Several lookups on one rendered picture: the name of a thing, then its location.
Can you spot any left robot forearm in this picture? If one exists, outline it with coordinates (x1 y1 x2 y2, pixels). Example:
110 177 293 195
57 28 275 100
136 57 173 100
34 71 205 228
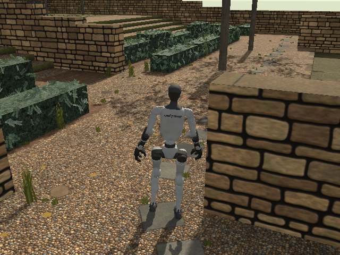
137 126 150 150

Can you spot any left robot foot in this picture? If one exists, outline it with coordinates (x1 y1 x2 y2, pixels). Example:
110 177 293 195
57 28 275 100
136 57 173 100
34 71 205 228
149 202 157 212

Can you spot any right robot forearm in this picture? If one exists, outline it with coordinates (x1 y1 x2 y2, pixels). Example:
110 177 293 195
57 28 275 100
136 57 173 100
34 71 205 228
191 130 201 150

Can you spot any robot left upper arm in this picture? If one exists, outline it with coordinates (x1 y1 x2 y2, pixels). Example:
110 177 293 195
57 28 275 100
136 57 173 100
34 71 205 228
145 106 162 135

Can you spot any robot right upper arm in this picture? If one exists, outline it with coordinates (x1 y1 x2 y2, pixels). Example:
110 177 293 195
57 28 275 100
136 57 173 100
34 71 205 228
184 108 197 137

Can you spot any right robot hand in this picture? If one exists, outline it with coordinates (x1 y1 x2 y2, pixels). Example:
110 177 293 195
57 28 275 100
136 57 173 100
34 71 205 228
191 148 202 160

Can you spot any left robot hand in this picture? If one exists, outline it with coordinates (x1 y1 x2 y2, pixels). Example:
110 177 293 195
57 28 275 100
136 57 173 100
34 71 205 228
134 147 146 162

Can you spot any right robot thigh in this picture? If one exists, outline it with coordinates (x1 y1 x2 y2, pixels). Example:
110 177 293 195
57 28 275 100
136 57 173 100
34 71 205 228
174 149 187 186

